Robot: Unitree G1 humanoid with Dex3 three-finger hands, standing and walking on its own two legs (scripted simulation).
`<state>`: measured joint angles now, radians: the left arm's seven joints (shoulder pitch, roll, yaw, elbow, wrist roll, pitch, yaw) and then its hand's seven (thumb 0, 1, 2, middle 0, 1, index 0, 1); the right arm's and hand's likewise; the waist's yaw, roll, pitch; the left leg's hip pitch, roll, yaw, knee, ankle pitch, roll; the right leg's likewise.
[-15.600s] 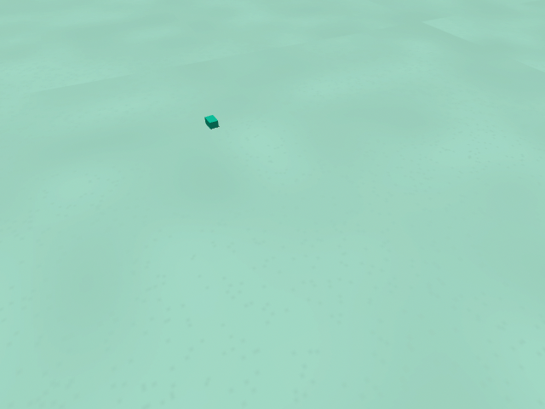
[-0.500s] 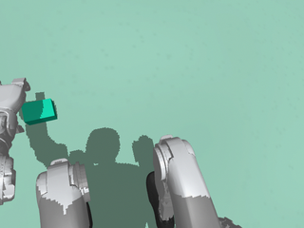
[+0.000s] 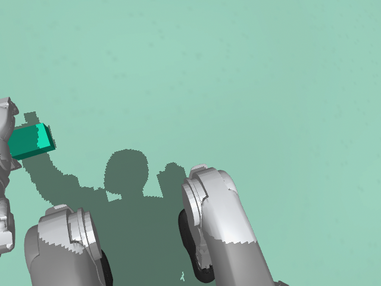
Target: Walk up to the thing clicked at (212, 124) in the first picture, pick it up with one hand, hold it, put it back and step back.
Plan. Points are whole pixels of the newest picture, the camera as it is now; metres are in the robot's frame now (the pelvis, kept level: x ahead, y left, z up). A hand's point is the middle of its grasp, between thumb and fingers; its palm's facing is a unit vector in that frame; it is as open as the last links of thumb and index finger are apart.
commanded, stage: close in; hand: left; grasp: from above
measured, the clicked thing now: (30, 141) +0.49 +0.25 -0.30
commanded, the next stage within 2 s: rest palm in 0.20 s
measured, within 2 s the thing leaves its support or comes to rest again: neither
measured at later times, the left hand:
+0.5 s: hand (14, 142) +0.47 +0.25 -0.21, palm faces -0.46 -0.11 -0.88, open 12.5 cm
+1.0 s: hand (24, 142) +0.48 +0.25 -0.26, palm faces -0.44 -0.14 -0.89, open 12.7 cm
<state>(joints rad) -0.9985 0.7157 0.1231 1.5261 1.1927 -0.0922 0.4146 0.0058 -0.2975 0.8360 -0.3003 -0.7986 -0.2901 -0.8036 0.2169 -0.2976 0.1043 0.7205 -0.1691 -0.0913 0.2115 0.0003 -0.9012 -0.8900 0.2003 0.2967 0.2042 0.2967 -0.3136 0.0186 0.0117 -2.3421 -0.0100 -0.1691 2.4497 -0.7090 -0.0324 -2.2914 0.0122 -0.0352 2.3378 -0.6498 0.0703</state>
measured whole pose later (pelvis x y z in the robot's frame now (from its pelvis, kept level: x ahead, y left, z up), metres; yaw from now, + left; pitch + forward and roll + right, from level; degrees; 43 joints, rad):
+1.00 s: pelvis +0.00 +0.01 -0.02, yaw -4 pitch +31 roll -13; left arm -1.10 0.88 0.15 1.79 1.30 -0.17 0.65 0.00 -0.25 0.79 -0.32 -0.72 -0.30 -0.73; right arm 0.15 -0.32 0.22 0.71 -0.29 -0.22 0.29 0.00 -0.90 -0.89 0.20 0.30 0.20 0.30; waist -0.42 -0.08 0.12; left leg -2.36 -0.01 -0.24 2.56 -0.75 -0.02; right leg -2.27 0.03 -0.09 2.38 -0.66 0.08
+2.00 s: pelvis +0.00 +0.02 -0.01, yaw -6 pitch +29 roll -16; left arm -1.13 0.96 0.09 1.81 1.27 -0.16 0.66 0.00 0.16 0.43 -0.62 -0.51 -0.64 -0.49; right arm 0.14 -0.36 0.29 0.66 -0.27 -0.29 0.34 0.00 -0.91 -0.90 0.20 0.30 0.20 0.30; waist -0.44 -0.12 0.18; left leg -2.34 -0.01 -0.27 2.55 -0.74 0.00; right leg -2.22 0.04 -0.12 2.33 -0.64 0.09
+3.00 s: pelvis -0.01 +0.02 +0.00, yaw -7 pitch +29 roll -16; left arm -1.16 1.00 0.06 1.81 1.25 -0.15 0.66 0.01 0.15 0.35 -0.80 -0.44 -0.81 -0.40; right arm 0.15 -0.37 0.33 0.62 -0.26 -0.27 0.30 0.00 -0.91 -0.90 0.20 0.30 0.20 0.30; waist -0.45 -0.13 0.20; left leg -2.33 -0.01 -0.28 2.52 -0.73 -0.01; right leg -2.21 0.04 -0.13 2.30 -0.63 0.09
